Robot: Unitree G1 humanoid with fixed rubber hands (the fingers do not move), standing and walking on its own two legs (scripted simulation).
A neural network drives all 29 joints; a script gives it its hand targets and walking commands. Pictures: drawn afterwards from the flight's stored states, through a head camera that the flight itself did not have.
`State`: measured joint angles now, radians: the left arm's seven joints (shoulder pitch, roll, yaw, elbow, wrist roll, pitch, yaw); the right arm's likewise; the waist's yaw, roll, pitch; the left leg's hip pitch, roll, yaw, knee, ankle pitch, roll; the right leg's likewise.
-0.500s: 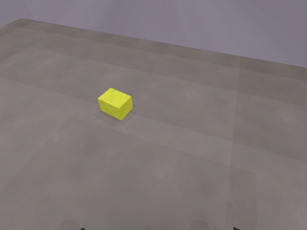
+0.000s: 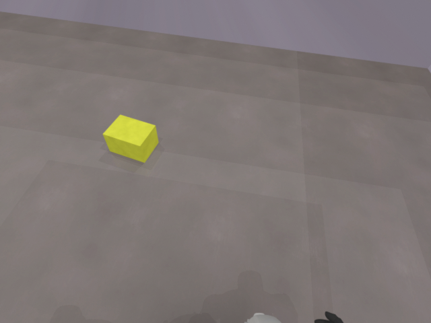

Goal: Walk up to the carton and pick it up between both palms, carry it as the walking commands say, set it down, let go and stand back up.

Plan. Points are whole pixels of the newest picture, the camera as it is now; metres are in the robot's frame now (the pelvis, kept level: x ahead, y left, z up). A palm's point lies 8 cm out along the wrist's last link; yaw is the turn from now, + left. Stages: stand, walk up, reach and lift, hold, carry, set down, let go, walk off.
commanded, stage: walk up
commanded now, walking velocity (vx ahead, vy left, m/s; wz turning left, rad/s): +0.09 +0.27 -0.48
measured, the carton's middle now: (132, 138) +1.16 +0.49 -0.70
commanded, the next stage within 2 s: none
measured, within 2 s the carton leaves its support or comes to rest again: neither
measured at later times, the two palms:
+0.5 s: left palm out of the picture +0.09 +0.42 -0.11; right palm out of the picture +0.12 -0.12 -0.13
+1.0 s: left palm out of the picture +0.26 +0.55 -0.12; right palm out of the picture +0.12 +0.07 -0.16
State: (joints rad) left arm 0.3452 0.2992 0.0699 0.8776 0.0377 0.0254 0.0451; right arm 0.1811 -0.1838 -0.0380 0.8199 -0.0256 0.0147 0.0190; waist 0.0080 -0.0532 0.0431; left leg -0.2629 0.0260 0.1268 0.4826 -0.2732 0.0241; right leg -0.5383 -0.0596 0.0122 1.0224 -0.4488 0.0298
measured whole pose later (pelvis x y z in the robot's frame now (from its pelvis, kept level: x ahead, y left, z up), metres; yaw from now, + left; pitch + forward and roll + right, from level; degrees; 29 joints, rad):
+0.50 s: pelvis +0.07 +0.14 +0.01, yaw -10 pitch +3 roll +3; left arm 0.37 0.25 0.07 0.92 0.06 0.00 0.05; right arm 0.15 -0.25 -0.06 0.88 -0.04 0.06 0.06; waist 0.04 -0.02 0.07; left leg -0.42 0.07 0.02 0.69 -0.28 -0.07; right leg -0.29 -0.18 0.03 0.41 -0.18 0.10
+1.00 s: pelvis +0.14 +0.31 -0.01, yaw -16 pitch +2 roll +1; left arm 0.26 0.19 0.05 0.88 0.03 0.04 0.10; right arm 0.23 -0.22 -0.05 0.90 -0.06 0.08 0.02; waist -0.01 0.05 0.05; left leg -0.46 -0.07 0.10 1.03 -0.42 0.00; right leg -0.34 -0.08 -0.14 0.62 -0.30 -0.03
